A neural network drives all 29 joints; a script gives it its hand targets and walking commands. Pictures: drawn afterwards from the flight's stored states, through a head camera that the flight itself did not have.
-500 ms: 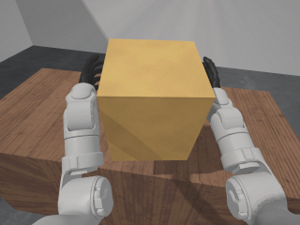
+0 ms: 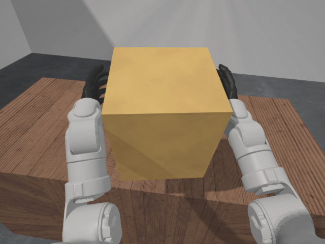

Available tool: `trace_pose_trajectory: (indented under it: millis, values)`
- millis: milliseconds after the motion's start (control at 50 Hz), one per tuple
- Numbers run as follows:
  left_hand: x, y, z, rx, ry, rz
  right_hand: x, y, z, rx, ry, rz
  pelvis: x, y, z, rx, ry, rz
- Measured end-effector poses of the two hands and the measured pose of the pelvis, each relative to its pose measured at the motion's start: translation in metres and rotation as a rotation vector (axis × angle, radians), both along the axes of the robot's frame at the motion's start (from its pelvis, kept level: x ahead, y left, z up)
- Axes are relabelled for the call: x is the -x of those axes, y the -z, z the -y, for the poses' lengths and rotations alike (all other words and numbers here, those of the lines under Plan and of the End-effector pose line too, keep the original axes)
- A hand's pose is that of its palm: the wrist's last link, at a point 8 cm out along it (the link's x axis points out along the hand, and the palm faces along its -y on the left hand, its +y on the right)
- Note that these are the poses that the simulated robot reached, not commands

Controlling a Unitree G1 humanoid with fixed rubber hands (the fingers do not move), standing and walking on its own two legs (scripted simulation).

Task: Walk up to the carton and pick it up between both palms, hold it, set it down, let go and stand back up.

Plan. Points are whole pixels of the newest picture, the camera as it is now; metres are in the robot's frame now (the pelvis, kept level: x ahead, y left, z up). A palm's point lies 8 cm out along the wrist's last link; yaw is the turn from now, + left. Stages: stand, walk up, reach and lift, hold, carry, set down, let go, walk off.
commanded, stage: hold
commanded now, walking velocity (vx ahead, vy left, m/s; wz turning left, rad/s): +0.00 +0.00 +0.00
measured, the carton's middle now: (162, 117) +0.35 +0.01 +0.18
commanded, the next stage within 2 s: none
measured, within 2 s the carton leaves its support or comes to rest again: neither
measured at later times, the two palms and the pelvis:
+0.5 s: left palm (94, 97) +0.37 +0.16 +0.23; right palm (226, 96) +0.37 -0.15 +0.23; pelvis -0.01 -0.01 +0.00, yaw +0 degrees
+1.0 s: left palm (92, 102) +0.36 +0.16 +0.23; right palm (225, 100) +0.36 -0.15 +0.22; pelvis +0.00 +0.00 +0.00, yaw +1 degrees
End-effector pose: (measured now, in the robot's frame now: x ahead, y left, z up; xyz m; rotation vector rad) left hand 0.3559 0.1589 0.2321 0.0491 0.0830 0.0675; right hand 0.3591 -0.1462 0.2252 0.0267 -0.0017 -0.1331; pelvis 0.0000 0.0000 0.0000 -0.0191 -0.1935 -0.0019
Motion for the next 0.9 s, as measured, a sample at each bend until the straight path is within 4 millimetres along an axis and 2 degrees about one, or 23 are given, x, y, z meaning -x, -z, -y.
trace_pose_trajectory:
  millis: [140,320,580,900]
  values:
    - [0.005,-0.001,-0.002,0.003,-0.008,-0.025,0.004,0.001,-0.003,0.004,-0.012,-0.024,0.007,0.000,-0.001,-0.003,0.002,-0.001]
    - [-0.001,-0.001,0.000,0.004,0.001,-0.034,0.000,-0.001,-0.001,0.021,0.000,-0.031,0.013,-0.001,0.003,-0.006,-0.001,-0.018]
    - [-0.013,0.000,0.002,-0.004,0.001,-0.030,-0.011,0.002,0.002,0.006,0.001,-0.029,0.004,-0.001,0.005,-0.003,-0.006,-0.023]
    - [-0.003,0.004,-0.003,0.004,-0.007,-0.016,-0.005,0.002,-0.003,0.009,-0.011,-0.016,-0.002,0.000,0.002,0.001,-0.010,0.003]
